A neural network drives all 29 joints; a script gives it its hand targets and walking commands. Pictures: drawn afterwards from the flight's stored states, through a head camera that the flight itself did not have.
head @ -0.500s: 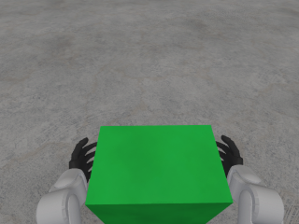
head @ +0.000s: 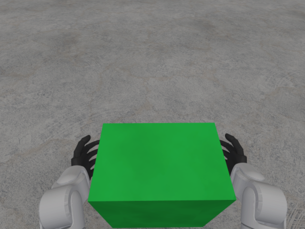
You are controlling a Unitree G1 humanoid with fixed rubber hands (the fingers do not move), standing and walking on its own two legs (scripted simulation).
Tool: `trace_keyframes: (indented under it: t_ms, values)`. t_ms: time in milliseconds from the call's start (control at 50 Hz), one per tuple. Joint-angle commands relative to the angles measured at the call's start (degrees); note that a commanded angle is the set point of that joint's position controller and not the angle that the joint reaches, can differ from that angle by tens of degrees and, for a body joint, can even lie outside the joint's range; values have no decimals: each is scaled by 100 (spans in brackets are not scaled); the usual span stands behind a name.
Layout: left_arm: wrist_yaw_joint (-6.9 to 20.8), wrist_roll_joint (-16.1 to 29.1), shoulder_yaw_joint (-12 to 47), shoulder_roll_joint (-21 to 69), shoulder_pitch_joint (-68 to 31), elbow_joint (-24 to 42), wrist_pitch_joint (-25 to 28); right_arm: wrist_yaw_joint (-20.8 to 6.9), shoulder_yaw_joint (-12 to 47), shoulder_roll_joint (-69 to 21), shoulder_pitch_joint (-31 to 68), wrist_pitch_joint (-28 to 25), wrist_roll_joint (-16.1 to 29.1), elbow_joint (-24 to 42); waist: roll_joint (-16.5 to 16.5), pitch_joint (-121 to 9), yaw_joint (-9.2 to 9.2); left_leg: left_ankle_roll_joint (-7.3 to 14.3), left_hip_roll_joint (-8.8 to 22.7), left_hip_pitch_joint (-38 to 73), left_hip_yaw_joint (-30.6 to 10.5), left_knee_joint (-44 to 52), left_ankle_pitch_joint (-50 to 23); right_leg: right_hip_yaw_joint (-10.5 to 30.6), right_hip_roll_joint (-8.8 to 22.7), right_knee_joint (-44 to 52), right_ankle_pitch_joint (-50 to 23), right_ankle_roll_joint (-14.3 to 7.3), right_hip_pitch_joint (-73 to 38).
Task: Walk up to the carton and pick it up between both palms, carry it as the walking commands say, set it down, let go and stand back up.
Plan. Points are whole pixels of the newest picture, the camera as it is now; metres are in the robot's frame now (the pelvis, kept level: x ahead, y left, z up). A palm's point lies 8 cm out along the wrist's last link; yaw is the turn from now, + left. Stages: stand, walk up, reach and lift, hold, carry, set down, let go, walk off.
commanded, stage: carry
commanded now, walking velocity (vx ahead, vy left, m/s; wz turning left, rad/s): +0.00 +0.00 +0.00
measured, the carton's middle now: (158, 180) +0.24 -0.01 +0.02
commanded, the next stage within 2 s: none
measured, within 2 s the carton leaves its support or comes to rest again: neither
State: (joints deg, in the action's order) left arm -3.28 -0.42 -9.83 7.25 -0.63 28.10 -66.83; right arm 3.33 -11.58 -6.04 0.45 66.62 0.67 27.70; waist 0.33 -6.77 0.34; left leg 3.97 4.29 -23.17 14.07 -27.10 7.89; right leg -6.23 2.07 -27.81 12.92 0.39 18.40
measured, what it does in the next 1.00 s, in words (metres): stands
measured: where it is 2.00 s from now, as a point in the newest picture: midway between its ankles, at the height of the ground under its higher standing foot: outside the picture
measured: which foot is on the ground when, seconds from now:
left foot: down 0.00-1.00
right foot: down 0.00-1.00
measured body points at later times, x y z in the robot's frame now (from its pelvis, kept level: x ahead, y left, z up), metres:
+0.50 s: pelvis +0.01 -0.01 +0.00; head -0.01 +0.00 +0.45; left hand +0.26 +0.16 +0.08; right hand +0.26 -0.19 +0.09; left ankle +0.07 +0.08 -0.74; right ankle +0.01 -0.12 -0.74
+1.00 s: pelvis +0.01 -0.02 +0.00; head -0.01 -0.01 +0.45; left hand +0.26 +0.16 +0.08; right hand +0.27 -0.19 +0.09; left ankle +0.07 +0.08 -0.74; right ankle +0.01 -0.12 -0.74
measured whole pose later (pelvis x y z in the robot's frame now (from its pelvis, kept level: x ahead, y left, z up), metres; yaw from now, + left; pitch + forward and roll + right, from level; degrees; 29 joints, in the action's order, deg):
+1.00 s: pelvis +0.01 -0.02 +0.00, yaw +0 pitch +4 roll -1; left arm -3.1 -0.9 -10.2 7.2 -0.4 26.7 -66.2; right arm 3.4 -10.7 -5.4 0.9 65.8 0.5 25.4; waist -0.1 -8.6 0.2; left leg 2.5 4.9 -23.1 12.9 -28.0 9.1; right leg -6.7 1.5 -28.7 14.8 -0.6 18.1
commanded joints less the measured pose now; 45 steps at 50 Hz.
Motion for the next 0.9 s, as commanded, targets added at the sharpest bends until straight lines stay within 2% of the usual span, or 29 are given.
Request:
trace_keyframes:
  t_ms: [0, 40, 60, 80, 140, 180, 260, 320, 340, 400, 420, 440, 460, 480, 500, 540, 560, 580, 600, 620, 640, 660, 740, 760, 780, 800, 820, 840, 880]
  values:
    - [544, 1278, 4366, 3902, -2307, 587, 62, -552, 4470, -3873, 2142, 34, 1191, 488, -35, -925, -16, -282, 895, 840, -1082, 666, 746, 513, 567, 518, 42, -105, 41]
    - [567, 1356, 4439, 4050, -2452, 753, 103, -582, 4570, -4036, 2333, -10, 1297, 671, 82, -985, -22, -311, 866, 851, -1071, 597, 778, 487, 563, 598, 198, -131, 52]
    - [566, 1315, 4425, 4077, -2453, 642, 67, -576, 4519, -3973, 2422, 0, 1277, 689, -236, -836, -18, -306, 877, 831, -1084, 679, 868, 509, 569, 581, 217, -102, 183]
    - [555, 1269, 4347, 4013, -2327, 523, 58, -551, 4508, -3917, 2369, 8, 1250, 636, -133, -846, -18, -275, 885, 911, -1081, 677, 901, 540, 545, 567, 254, -118, 262]
    - [575, 1371, 4457, 4141, -2587, 705, 91, -567, 4520, -4066, 2388, -23, 1248, 623, -148, -968, -14, -284, 848, 984, -1007, 521, 641, 576, 606, 673, 112, -124, 182]
    - [575, 1356, 4388, 4019, -2446, 624, 82, -542, 4529, -4022, 2177, 5, 1209, 485, 116, -1001, -6, -315, 812, 1067, -925, 369, 416, 619, 634, 731, 87, -123, 168]
    - [604, 1409, 4489, 4066, -2515, 696, 95, -544, 4485, -3972, 2289, -50, 1211, 625, -228, -1000, -7, -302, 859, 996, -1002, 405, 211, 497, 573, 526, -203, -113, 130]
    - [591, 1385, 4433, 4007, -2445, 603, 88, -525, 4502, -3955, 2192, -25, 1192, 492, 38, -1014, -17, -262, 859, 950, -1040, 435, 186, 468, 556, 455, -252, -108, 43]
    - [578, 1340, 4417, 4055, -2395, 561, 83, -532, 4493, -3892, 2419, -48, 1227, 677, -187, -1115, -7, -236, 889, 1026, -1134, 452, 153, 459, 526, 390, -254, -126, 71]
    - [575, 1368, 4455, 4009, -2420, 629, 72, -555, 4454, -3968, 2159, -33, 1228, 474, -284, -950, -13, -302, 833, 922, -1030, 467, 252, 500, 580, 443, -174, -130, 140]
    - [573, 1324, 4396, 4010, -2553, 579, 66, -552, 4479, -4002, 2412, -20, 1231, 417, -229, -857, -10, -269, 859, 875, -1080, 464, 375, 492, 528, 468, -130, -133, 162]
    - [611, 1356, 4369, 4038, -2340, 456, 55, -533, 4517, -3962, 2244, -24, 1203, 511, 90, -947, -15, -268, 848, 898, -990, 385, 263, 510, 575, 560, -201, -128, 104]
    - [617, 1352, 4366, 4065, -2324, 437, 63, -525, 4527, -3963, 2363, -33, 1226, 584, 131, -1011, -10, -308, 824, 938, -977, 353, 162, 483, 570, 534, -224, -117, 85]
    - [597, 1337, 4364, 4009, -2418, 469, 77, -523, 4505, -3978, 2202, -12, 1188, 374, 23, -1005, -14, -318, 792, 984, -956, 283, -58, 532, 627, 507, -453, -148, 62]
    - [601, 1359, 4394, 4094, -2355, 536, 116, -545, 4583, -4022, 2407, -61, 1284, 634, -7, -1168, -8, -303, 808, 1079, -995, 265, -57, 480, 579, 467, -423, -146, 28]
    - [618, 1370, 4389, 4067, -2400, 564, 111, -564, 4596, -4071, 2327, -57, 1293, 567, 54, -982, -15, -307, 792, 942, -969, 325, 92, 482, 582, 509, -306, -144, 48]
    - [619, 1385, 4423, 4089, -2418, 641, 125, -563, 4620, -4055, 2411, -83, 1322, 698, -61, -1056, -10, -301, 795, 1023, -1025, 373, 161, 519, 580, 520, -131, -137, 127]
    - [599, 1382, 4454, 4092, -2614, 617, 110, -554, 4491, -4065, 2331, -49, 1241, 423, -235, -948, -2, -292, 814, 1053, -995, 339, 129, 522, 563, 504, -222, -149, 208]
    - [608, 1402, 4470, 4158, -2569, 630, 105, -547, 4519, -4094, 2375, -66, 1246, 540, -143, -1064, 2, -252, 812, 1054, -1042, 358, 99, 521, 558, 519, -192, -166, 147]
    - [594, 1393, 4494, 4107, -2560, 664, 101, -548, 4494, -4045, 2337, -65, 1246, 518, -297, -1030, -6, -249, 789, 998, -1049, 434, 238, 520, 573, 510, -140, -145, 147]
    - [615, 1361, 4425, 4009, -2448, 609, 104, -540, 4551, -3998, 2297, -69, 1235, 518, -1, -1009, -4, -263, 798, 1025, -1021, 377, 153, 523, 568, 541, -134, -169, 153]
    - [612, 1305, 4373, 4009, -2378, 463, 90, -539, 4528, -3956, 2339, -63, 1236, 494, -158, -1047, -10, -292, 798, 1060, -1037, 338, 115, 541, 566, 510, -150, -166, 138]
    - [574, 1274, 4383, 3915, -2388, 520, 101, -532, 4446, -3848, 2291, -70, 1212, 495, -331, -996, -13, -301, 766, 1008, -1024, 395, 27, 512, 562, 474, -207, -136, 150]
    - [568, 1267, 4326, 3891, -2322, 455, 97, -538, 4478, -3901, 2276, -54, 1236, 379, -117, -965, -16, -263, 798, 974, -1029, 367, 150, 505, 533, 508, -162, -137, 169]
    - [554, 1296, 4388, 3965, -2461, 596, 98, -539, 4454, -3936, 2242, -45, 1224, 420, -214, -1035, -5, -264, 794, 1017, -1023, 399, 213, 523, 558, 536, -79, -144, 167]
    - [554, 1293, 4377, 3955, -2452, 617, 116, -537, 4478, -3893, 2363, -73, 1233, 560, -96, -1032, -4, -272, 799, 1036, -1030, 427, 231, 472, 538, 482, -52, -151, 185]
    - [559, 1311, 4375, 3879, -2525, 616, 109, -530, 4457, -3893, 2306, -57, 1204, 409, 10, -895, 0, -267, 802, 935, -1102, 487, 339, 475, 510, 479, 19, -157, 228]
    - [574, 1343, 4411, 3957, -2506, 587, 99, -511, 4465, -3902, 2316, -75, 1206, 511, -92, -995, -1, -253, 827, 962, -1095, 477, 366, 516, 521, 490, 10, -151, 191]
    - [574, 1282, 4334, 3866, -2414, 420, 99, -507, 4387, -3781, 2293, -80, 1159, 450, -86, -1075, -12, -275, 802, 986, -1083, 474, 338, 478, 518, 482, 23, -150, 142]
